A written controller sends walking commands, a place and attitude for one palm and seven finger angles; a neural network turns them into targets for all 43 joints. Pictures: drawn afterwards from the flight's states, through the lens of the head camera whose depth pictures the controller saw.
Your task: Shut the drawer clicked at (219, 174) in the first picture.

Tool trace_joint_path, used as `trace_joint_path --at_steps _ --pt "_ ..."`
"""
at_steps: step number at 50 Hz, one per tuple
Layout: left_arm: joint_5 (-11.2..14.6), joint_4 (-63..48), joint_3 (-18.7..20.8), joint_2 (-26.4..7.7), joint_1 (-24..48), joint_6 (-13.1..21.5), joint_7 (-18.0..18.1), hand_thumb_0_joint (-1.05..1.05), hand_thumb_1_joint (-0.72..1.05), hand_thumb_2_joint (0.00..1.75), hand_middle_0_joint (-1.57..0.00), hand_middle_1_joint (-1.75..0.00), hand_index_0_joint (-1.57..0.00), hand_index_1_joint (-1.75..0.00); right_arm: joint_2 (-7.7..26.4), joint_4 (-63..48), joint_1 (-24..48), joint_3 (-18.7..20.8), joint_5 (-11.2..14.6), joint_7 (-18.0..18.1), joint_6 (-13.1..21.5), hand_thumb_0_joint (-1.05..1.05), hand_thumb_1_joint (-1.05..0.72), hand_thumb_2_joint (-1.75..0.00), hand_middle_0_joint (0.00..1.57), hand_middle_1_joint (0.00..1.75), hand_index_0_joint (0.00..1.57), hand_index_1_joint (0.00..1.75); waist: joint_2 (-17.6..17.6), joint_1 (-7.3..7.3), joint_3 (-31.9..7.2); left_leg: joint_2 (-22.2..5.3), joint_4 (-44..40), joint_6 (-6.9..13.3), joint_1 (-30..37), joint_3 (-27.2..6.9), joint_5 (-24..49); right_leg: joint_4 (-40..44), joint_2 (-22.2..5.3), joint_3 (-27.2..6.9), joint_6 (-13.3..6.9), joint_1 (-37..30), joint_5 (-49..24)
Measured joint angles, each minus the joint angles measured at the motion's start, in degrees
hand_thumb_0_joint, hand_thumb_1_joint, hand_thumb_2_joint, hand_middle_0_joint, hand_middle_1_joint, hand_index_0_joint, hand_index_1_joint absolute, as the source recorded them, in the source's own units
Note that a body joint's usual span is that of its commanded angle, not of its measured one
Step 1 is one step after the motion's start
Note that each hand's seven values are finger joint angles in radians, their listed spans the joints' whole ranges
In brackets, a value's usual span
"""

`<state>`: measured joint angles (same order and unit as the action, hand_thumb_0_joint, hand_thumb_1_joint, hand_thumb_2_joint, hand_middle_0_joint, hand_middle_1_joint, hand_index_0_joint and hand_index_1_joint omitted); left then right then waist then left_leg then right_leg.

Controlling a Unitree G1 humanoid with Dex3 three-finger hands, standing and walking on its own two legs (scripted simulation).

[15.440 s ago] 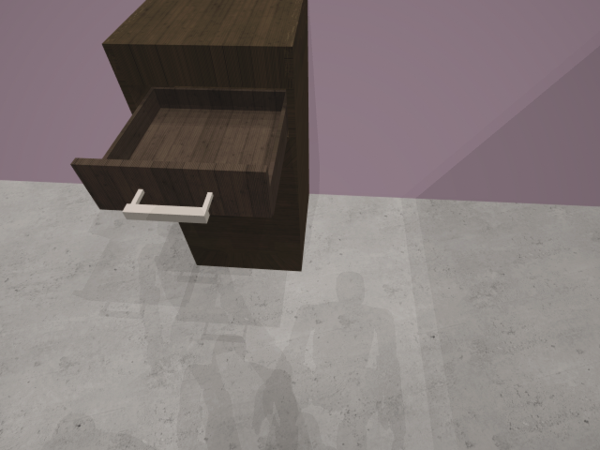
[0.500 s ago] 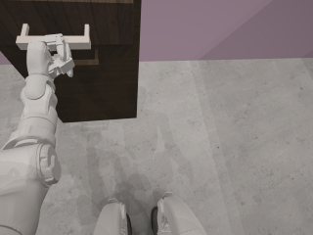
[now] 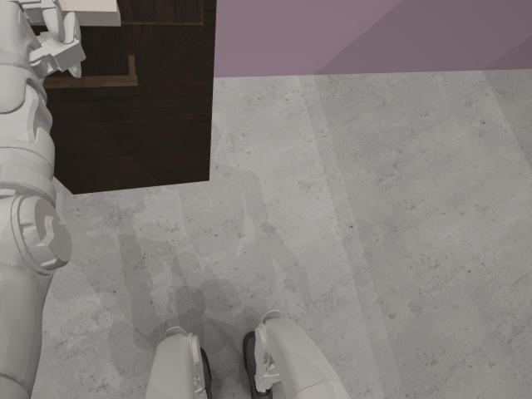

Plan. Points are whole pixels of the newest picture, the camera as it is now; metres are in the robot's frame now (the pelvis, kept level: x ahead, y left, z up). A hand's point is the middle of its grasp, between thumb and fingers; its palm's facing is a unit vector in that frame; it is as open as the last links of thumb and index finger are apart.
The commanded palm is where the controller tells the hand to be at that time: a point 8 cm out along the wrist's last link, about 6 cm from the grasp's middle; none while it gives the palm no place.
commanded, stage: push the drawer shut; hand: left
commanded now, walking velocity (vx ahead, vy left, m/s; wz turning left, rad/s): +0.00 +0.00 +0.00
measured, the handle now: out of the picture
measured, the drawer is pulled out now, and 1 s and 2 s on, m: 0.00 0.00 0.00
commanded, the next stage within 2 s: pull the fist back off the drawer in 0.16 s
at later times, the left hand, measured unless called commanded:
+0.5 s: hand (62, 39) +0.59 +0.18 +0.07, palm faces +0.05 -1.00 -0.03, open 3.1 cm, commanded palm +0.59 +0.17 +0.07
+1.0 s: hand (75, 59) +0.56 +0.17 +0.07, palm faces +0.08 -1.00 -0.03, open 3.2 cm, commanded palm +0.54 +0.19 +0.07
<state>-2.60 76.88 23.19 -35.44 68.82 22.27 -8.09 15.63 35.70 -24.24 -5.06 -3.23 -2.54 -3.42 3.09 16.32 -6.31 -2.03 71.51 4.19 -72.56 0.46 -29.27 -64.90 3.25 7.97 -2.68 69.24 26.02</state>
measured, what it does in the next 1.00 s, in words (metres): stands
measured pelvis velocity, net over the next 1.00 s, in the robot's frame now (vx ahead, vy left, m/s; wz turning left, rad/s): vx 0.02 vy -0.01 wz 0.00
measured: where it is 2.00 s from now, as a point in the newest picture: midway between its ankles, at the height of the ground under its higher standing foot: (230, 391)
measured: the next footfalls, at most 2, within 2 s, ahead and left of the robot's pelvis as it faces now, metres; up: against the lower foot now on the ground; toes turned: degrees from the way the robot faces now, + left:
none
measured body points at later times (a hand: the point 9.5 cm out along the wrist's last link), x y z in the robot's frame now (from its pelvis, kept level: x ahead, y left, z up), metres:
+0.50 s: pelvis -0.03 +0.00 -0.02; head +0.18 +0.07 +0.38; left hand +0.58 +0.23 +0.07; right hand -0.08 -0.25 -0.09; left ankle +0.03 +0.07 -0.63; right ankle +0.03 -0.10 -0.63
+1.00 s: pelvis +0.02 -0.01 +0.02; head +0.18 +0.02 +0.43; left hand +0.55 +0.22 +0.07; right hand +0.00 -0.25 -0.09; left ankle +0.03 +0.07 -0.63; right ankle +0.03 -0.10 -0.63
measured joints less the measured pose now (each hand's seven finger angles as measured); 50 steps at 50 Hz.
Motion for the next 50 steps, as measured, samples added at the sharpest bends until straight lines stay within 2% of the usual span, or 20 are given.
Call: trace_joint_path --at_steps 16,26,31,39,45,50 --pt "-1.60 3.26 -4.57 -4.09 9.34 -3.30 1.73 -0.07 0.47 0.86 -1.39 -1.60 -1.40 -1.60 -0.28 1.43 -0.18 -1.35 -0.82 0.36 2.38 0.00 -0.90 -0.90 0.20 0.30 0.20 0.30 -0.45 2.37 0.48 0.82 3.01 0.12 -6.52 -2.27 1.30 -1.86 -0.86 2.46 0.02 5.00 -0.98" --pt "-2.39 1.67 -5.52 -3.87 10.41 -6.21 2.57 -0.06 0.51 0.86 -1.39 -1.60 -1.40 -1.60 -0.38 1.06 -0.95 -1.26 -1.15 -0.35 3.10 0.00 -0.90 -0.90 0.20 0.30 0.20 0.30 -0.47 2.71 0.57 0.80 3.36 0.07 -7.69 -2.71 2.01 -1.82 -0.84 2.92 -0.04 5.86 -1.77" --pt "-1.45 -0.80 -4.71 -2.31 7.17 -6.61 2.97 -0.04 0.59 0.87 -1.39 -1.60 -1.40 -1.60 -0.45 0.81 -1.65 -1.09 -0.96 -0.91 2.95 0.00 -0.90 -0.90 0.20 0.30 0.20 0.30 -0.10 2.06 0.34 0.57 2.47 0.02 -6.19 -2.24 1.95 -1.11 -0.58 2.36 -0.06 4.69 -1.85" --pt "0.88 -4.85 -1.80 1.51 -0.65 -5.08 3.29 -0.02 0.75 0.89 -1.39 -1.60 -1.40 -1.60 -0.37 0.05 -1.81 -0.60 -0.30 -1.56 2.16 0.00 -0.90 -0.90 0.20 0.30 0.20 0.30 0.44 0.31 -0.16 -0.01 -0.22 -0.04 -1.31 -0.53 1.23 0.71 0.10 0.43 -0.08 0.97 -1.37" --pt "2.66 -9.21 -0.39 4.96 -8.87 -2.49 3.23 0.00 0.84 0.89 -1.39 -1.60 -1.40 -1.60 -0.47 -1.08 -1.26 0.43 0.39 -1.95 0.79 0.01 -0.90 -0.90 0.20 0.30 0.20 0.30 0.41 -1.84 -0.72 -0.36 -2.98 -0.25 3.76 1.07 0.38 2.43 0.61 -1.39 -0.12 -2.98 -0.62" --pt "3.56 -10.20 -0.40 6.95 -12.57 -0.76 2.98 0.01 0.87 0.90 -1.40 -1.60 -1.40 -1.60 -0.63 -1.48 0.07 1.12 0.88 -1.74 0.06 0.01 -0.90 -0.90 0.20 0.30 0.20 0.30 -0.18 -3.42 -0.79 -0.15 -4.56 -0.56 6.92 1.30 -0.19 3.39 0.56 -1.77 -0.30 -5.80 0.26"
